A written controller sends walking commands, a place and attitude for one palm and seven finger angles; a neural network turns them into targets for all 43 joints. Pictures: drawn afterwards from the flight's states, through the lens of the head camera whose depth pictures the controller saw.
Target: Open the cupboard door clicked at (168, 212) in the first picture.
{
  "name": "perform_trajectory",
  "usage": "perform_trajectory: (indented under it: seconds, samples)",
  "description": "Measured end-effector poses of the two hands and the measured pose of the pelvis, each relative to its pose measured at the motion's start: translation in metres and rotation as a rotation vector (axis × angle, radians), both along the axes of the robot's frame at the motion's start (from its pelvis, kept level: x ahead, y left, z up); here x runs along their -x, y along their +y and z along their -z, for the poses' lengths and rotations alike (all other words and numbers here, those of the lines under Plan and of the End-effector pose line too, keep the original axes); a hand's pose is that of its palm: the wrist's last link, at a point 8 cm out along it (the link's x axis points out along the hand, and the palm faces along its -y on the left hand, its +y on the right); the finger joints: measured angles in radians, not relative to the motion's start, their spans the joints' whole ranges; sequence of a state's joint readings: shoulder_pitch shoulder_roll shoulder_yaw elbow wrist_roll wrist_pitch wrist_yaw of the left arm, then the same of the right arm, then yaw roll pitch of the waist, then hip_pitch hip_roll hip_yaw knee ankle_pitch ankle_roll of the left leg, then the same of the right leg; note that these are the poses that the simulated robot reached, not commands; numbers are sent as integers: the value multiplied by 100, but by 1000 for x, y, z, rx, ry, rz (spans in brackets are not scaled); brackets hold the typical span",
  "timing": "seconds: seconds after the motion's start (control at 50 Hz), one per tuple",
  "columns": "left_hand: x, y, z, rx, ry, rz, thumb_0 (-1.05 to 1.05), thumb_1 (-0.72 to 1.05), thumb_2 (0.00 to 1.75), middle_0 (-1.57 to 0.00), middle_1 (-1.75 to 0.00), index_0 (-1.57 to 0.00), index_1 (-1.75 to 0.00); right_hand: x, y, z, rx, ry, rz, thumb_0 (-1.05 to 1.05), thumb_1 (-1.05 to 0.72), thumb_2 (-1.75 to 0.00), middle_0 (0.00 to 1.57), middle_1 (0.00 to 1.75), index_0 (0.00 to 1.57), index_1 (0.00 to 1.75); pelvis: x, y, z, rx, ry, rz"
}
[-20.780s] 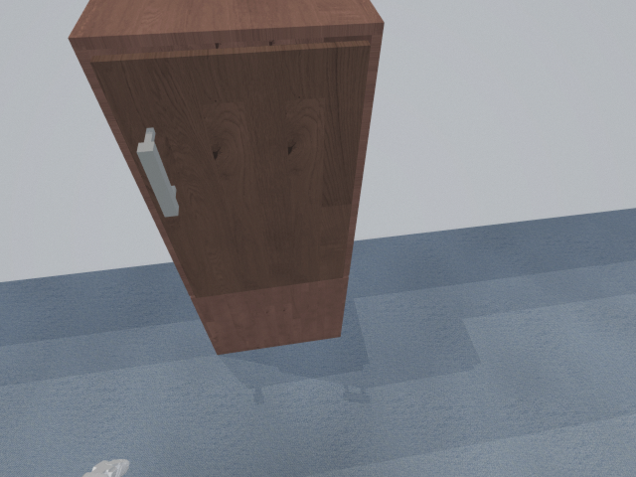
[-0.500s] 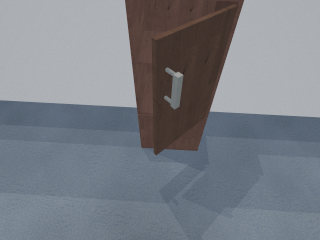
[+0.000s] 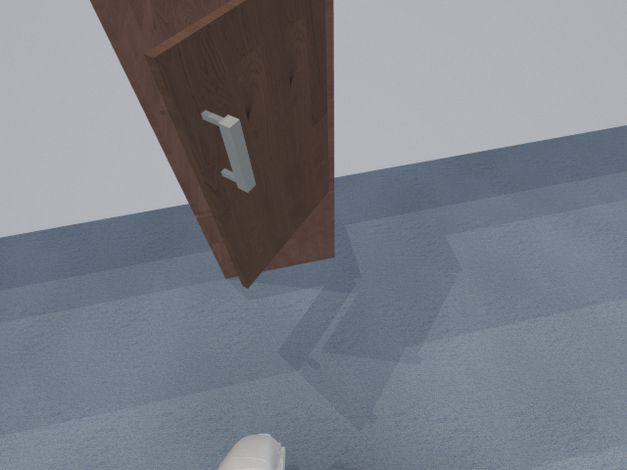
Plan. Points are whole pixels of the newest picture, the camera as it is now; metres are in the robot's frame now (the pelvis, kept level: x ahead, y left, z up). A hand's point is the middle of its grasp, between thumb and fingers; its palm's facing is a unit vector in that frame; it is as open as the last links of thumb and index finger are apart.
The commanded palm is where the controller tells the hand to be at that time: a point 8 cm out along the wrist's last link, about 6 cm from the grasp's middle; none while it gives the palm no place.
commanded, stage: walk to a spot facing it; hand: left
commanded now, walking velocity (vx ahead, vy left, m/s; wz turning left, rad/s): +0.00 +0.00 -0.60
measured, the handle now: (228, 152) +0.54 +0.18 +0.06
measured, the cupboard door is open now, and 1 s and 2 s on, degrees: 45 45 45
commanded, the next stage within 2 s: none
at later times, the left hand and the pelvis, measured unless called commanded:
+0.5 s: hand (182, 455) +0.15 +0.22 -0.17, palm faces -0.24 -0.95 -0.22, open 7.4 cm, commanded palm none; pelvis +0.01 +0.03 +0.01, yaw -18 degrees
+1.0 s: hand (247, 414) +0.21 +0.14 -0.18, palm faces -0.55 -0.81 -0.19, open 7.4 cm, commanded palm none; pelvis +0.02 +0.03 -0.01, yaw -36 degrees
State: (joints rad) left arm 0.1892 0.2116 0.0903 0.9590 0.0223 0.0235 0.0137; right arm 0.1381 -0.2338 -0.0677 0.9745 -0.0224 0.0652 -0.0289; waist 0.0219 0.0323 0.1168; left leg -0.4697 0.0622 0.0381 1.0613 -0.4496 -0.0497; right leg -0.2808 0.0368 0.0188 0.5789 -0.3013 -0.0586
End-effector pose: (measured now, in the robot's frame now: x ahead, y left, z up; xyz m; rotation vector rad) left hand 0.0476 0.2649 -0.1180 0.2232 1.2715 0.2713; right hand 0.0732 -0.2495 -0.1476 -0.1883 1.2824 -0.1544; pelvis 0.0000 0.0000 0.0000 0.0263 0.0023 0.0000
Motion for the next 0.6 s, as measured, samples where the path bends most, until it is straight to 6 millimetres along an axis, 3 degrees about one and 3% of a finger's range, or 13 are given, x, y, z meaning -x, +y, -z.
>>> perform_trajectory:
  seconds: [0.16, 0.3, 0.36, 0.46, 0.6]
  samples:
    - [-16, -11, 5, 54, 33, 90, 1, 91, 90, -20, -29, -20, -30, -24, -2, -23, 31, -119, 71, 0, -91, -90, 19, 30, 20, 30, -6, 8, -7, 0, 13, 102]
    - [-35, 6, 27, 104, 52, 146, 1, 90, 90, -20, -30, -20, -30, -24, 17, -31, 81, -193, 115, 0, -91, -90, 20, 30, 20, 30, -14, 33, 4, 44, 33, 176]
    - [-53, 14, 32, 108, 47, 196, 1, 91, 90, -20, -30, -20, -30, -4, 26, -32, 93, -161, 128, 0, -91, -89, 20, 30, 20, 30, -13, 37, 4, 37, 20, 221]
    - [-88, 11, 21, 107, 15, 279, 1, 91, 90, -20, -29, -20, -30, 43, 36, -33, 76, -65, 202, 0, -90, -89, 20, 30, 20, 30, -13, 36, -5, 50, 18, 285]
    - [-141, -28, 10, 73, -37, 458, 1, 91, 90, -19, -29, -20, -30, 118, 28, -13, 29, 24, 384, 0, -90, -89, 20, 30, 20, 30, -11, 21, 2, 45, 15, 394]
